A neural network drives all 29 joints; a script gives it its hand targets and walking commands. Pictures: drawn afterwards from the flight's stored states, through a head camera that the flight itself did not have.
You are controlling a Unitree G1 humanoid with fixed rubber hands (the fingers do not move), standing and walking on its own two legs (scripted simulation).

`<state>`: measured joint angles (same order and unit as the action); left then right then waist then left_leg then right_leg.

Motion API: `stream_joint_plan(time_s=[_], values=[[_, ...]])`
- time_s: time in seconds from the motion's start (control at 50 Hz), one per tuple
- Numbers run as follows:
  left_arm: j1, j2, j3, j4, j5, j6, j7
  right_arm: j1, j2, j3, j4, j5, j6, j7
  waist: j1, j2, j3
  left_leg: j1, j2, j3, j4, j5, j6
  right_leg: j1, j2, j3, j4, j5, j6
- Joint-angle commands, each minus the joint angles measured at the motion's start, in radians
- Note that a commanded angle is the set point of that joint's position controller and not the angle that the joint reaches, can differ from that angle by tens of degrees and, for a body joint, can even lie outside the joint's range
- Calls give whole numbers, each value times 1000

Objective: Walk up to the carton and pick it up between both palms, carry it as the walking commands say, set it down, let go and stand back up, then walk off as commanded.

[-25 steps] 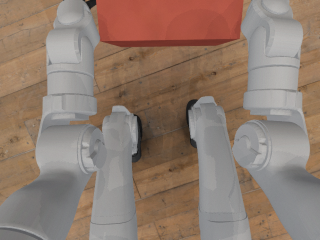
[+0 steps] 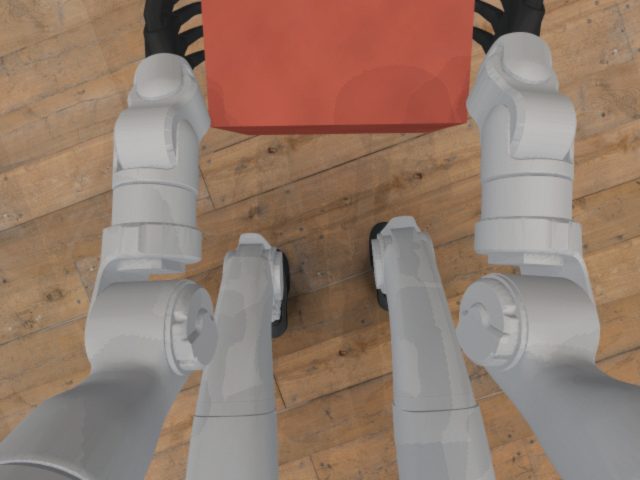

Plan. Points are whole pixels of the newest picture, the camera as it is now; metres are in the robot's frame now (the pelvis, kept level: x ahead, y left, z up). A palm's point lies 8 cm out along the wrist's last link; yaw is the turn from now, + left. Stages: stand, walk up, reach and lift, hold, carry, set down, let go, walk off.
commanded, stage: reach and lift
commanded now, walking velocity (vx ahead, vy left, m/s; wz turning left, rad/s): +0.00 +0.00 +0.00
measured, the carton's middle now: (336, 41) +0.54 -0.03 -0.14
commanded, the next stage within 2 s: none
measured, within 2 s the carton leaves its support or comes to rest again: neither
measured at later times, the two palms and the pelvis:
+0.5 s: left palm (135, 60) +0.48 +0.14 +0.00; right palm (557, 32) +0.47 -0.18 +0.02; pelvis +0.00 +0.00 +0.06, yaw +0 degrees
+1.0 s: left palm (57, 37) +0.46 +0.14 +0.09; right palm out of the picture +0.44 -0.18 +0.11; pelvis +0.04 -0.01 +0.12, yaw +0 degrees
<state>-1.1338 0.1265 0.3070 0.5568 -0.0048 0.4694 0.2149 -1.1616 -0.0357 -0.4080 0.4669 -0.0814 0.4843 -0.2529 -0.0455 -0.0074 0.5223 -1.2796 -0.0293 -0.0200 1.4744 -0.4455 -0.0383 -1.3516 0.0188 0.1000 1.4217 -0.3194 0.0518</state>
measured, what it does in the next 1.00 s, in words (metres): rises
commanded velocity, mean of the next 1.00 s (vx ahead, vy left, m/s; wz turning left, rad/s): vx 0.00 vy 0.00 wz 0.00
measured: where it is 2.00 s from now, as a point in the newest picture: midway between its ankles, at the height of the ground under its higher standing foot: (331, 295)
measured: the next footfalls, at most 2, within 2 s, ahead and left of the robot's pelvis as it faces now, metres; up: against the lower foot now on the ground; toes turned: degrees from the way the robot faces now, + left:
none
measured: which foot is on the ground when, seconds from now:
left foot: down 0.00-1.00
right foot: down 0.00-1.00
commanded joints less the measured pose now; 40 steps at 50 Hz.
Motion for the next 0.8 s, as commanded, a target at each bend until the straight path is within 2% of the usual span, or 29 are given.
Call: stream_joint_plan(time_s=[0.0,0.08,0.16,0.18,0.22,0.28,0.34,0.38,0.5,0.52,0.66,0.78], values=[[-885,-1051,-653,-226,-217,-57,-511,-674,1086,789,-25,234,3,504,23,-3,-2472,411,-116,90,-249,86,21,855,111,-133,-151,123,-24],[-874,-1065,-671,-238,-219,-60,-512,-653,1094,794,-27,235,-2,508,21,4,-2450,459,-113,83,-283,87,20,871,112,-132,-184,117,-28],[-862,-1066,-673,-242,-217,-63,-516,-645,1104,804,-39,235,-4,509,32,-2,-2437,479,-115,81,-320,76,24,917,109,-120,-222,110,-27],[-859,-1069,-680,-247,-222,-62,-518,-638,1102,803,-40,232,-3,510,19,-6,-2437,499,-111,76,-333,77,24,922,109,-123,-233,111,-27],[-838,-1077,-671,-214,-208,-61,-523,-623,1110,792,-15,222,-2,514,25,-2,-2379,493,-108,71,-356,53,24,908,107,-121,-254,82,-30],[-833,-1096,-686,-241,-213,-64,-524,-613,1118,799,-40,227,-4,521,23,7,-2410,554,-105,66,-387,75,22,940,108,-121,-281,103,-33],[-813,-1089,-669,-212,-203,-67,-530,-582,1128,784,2,215,-2,526,32,-2,-2327,538,-101,61,-424,48,24,943,103,-114,-314,74,-36],[-808,-1106,-693,-247,-213,-69,-533,-578,1139,807,-37,219,-4,529,27,-1,-2386,585,-104,64,-440,81,24,1003,104,-110,-334,111,-33],[-767,-1110,-679,-217,-195,-73,-544,-542,1149,800,-21,203,-4,534,39,-5,-2300,607,-99,52,-514,60,30,1045,94,-99,-397,86,-35],[-776,-1115,-692,-239,-199,-76,-547,-533,1153,807,-28,205,-4,536,30,1,-2323,623,-99,55,-521,71,27,1070,95,-94,-409,101,-35],[-720,-1121,-683,-219,-182,-84,-560,-487,1164,815,-34,193,-10,540,40,-4,-2268,661,-97,50,-593,96,33,1155,86,-76,-482,116,-33],[-684,-1120,-697,-237,-176,-94,-566,-438,1180,832,-56,189,-13,537,34,-14,-2243,718,-95,46,-656,135,38,1236,78,-62,-549,154,-26]])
